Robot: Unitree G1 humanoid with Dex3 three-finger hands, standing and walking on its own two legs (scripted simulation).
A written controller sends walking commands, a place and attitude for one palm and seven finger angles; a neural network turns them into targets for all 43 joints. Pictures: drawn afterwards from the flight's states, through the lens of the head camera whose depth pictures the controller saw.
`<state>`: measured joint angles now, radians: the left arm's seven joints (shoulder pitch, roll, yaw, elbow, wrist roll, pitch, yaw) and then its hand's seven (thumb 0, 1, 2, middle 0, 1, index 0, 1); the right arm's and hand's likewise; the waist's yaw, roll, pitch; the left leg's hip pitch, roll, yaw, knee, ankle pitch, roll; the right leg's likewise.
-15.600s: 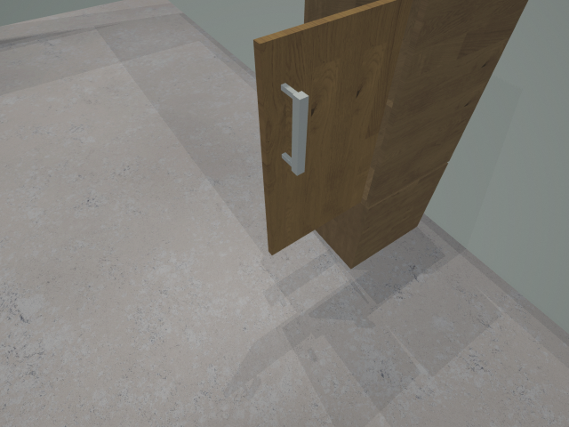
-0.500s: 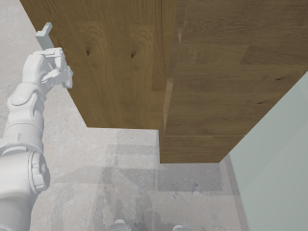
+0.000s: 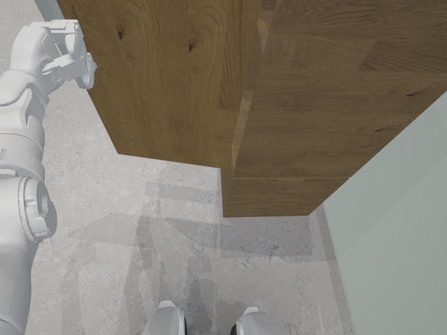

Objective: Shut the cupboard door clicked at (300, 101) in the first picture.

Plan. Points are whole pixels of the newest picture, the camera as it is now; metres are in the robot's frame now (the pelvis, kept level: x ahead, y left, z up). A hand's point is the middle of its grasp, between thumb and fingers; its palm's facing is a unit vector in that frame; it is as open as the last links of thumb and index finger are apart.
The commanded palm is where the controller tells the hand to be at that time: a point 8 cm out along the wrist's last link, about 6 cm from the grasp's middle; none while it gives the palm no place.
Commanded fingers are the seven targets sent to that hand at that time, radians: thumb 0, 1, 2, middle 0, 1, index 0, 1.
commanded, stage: push the door shut along its arc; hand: left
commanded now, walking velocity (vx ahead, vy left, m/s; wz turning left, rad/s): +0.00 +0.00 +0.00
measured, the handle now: (72, 38) +0.60 +0.22 +0.13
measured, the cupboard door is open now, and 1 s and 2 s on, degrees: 81 68 62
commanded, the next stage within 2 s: pull the fist back off the door in 0.96 s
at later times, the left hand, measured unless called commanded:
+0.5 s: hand (136, 35) +0.59 +0.11 +0.15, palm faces -0.35 -0.94 +0.00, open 3.1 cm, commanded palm +0.61 +0.15 +0.14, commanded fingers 0.00 0.90 0.90 -1.30 -1.50 -1.30 -1.50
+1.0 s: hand (142, 30) +0.60 +0.10 +0.15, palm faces -0.38 -0.92 -0.03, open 3.3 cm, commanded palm +0.66 +0.10 +0.14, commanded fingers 0.00 0.90 0.90 -1.30 -1.50 -1.30 -1.50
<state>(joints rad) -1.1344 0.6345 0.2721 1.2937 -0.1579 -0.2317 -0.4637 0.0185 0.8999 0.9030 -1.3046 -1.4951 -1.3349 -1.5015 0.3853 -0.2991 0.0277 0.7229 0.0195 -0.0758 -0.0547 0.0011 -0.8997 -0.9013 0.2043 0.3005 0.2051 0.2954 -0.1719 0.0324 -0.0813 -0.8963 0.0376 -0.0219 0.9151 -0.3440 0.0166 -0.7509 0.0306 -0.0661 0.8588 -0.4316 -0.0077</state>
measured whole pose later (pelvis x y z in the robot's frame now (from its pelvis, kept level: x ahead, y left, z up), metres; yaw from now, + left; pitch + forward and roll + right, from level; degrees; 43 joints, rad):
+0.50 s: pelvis +0.01 +0.01 -0.02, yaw -2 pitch +25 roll -5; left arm -1.40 0.68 0.28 1.38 -0.04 -0.16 -0.47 0.02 0.90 0.91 -1.30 -1.50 -1.30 -1.50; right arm 0.43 -0.29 0.05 0.72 -0.02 -0.10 -0.06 0.00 -0.90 -0.90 0.21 0.30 0.21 0.30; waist -0.28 0.06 -0.08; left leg -1.06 0.06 0.00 1.01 -0.39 0.03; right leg -0.91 0.04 -0.05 0.94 -0.46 0.00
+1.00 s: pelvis +0.01 +0.00 -0.02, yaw -2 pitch +26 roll -5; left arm -1.49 0.71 0.19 1.40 -0.05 -0.12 -0.50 0.03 0.92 0.97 -1.30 -1.49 -1.30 -1.50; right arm 0.42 -0.29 0.04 0.75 -0.03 -0.09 -0.05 0.00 -0.90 -0.90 0.21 0.30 0.21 0.30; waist -0.28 0.05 -0.08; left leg -1.10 0.07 -0.04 1.05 -0.41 0.01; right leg -0.95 0.06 -0.07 0.97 -0.48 -0.02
